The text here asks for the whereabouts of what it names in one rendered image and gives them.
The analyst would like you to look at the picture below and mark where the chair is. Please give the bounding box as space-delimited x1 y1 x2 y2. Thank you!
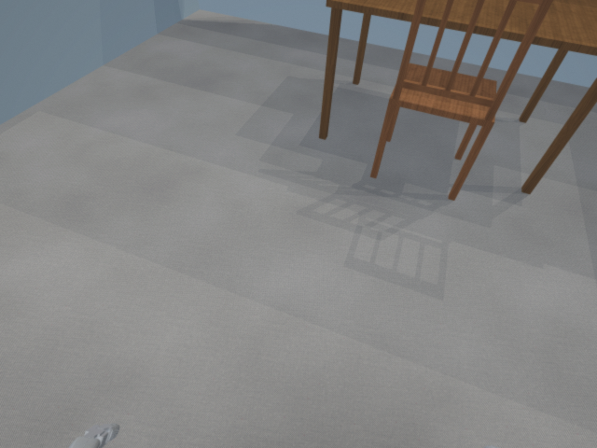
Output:
370 0 553 201

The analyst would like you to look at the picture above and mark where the table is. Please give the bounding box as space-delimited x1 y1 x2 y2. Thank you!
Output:
319 0 597 194

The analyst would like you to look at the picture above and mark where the robot left hand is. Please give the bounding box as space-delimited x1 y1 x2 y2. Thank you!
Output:
69 424 119 448

